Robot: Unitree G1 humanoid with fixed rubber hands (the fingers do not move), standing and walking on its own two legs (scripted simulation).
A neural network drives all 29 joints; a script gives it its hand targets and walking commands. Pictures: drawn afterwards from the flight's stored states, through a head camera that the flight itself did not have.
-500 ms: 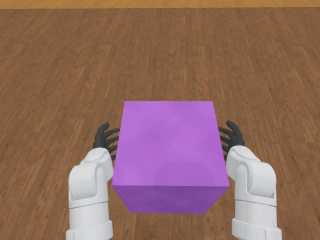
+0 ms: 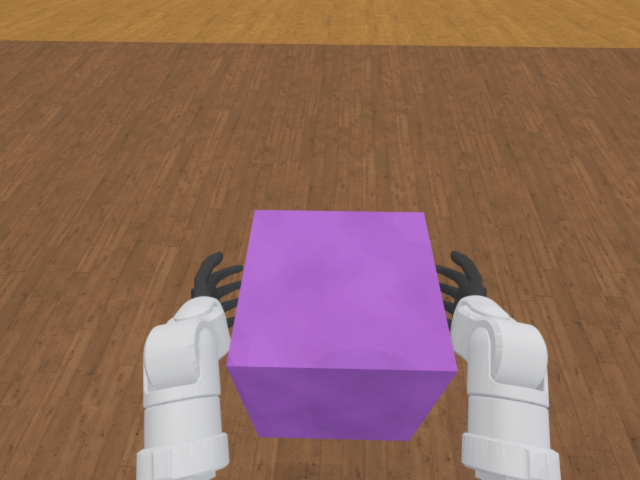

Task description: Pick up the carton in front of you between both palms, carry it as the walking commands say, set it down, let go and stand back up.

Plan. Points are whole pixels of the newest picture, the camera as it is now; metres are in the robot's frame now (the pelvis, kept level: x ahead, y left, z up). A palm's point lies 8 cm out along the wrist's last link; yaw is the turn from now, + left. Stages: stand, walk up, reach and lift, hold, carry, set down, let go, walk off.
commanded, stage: carry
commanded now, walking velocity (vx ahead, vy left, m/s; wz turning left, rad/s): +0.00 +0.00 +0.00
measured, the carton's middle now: (336, 331) +0.32 +0.00 +0.04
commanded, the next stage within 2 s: none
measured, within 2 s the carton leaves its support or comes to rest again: neither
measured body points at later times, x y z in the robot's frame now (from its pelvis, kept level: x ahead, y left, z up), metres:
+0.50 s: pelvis -0.03 +0.00 +0.00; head -0.04 +0.00 +0.45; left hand +0.29 +0.16 +0.10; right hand +0.30 -0.15 +0.09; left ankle +0.00 +0.08 -0.74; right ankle -0.01 -0.11 -0.74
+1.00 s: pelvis -0.04 -0.01 +0.00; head -0.05 -0.01 +0.45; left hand +0.28 +0.15 +0.09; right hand +0.29 -0.16 +0.09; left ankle +0.00 +0.08 -0.74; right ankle -0.01 -0.11 -0.74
